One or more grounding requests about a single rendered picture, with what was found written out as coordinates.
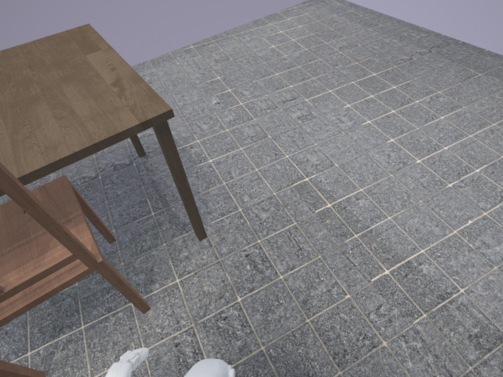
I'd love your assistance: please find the robot left thigh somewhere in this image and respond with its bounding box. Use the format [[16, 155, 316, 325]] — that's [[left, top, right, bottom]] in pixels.
[[184, 359, 235, 377]]

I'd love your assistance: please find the left robot hand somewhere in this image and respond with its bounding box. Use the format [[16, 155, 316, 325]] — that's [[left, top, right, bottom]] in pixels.
[[105, 348, 149, 377]]

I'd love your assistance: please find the chair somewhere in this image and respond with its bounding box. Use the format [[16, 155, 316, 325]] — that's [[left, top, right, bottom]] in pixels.
[[0, 162, 150, 377]]

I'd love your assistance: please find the table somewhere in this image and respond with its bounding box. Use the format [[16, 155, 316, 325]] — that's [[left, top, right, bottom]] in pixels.
[[0, 24, 207, 241]]

